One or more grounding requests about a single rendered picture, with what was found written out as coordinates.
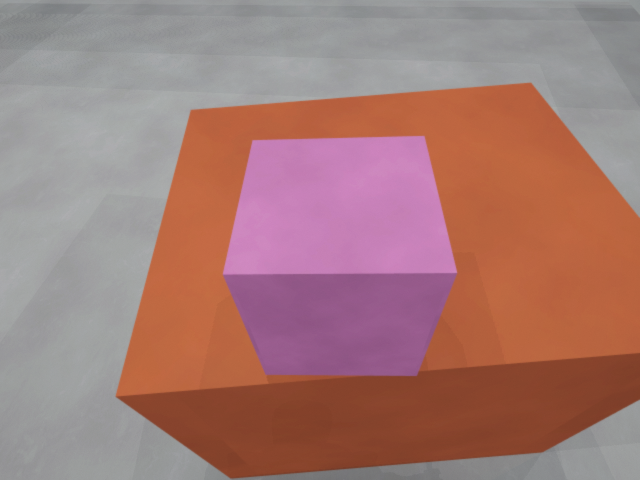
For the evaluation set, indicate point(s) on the pedestal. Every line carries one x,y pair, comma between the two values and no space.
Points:
538,340

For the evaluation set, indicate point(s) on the carton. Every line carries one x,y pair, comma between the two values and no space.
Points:
339,261

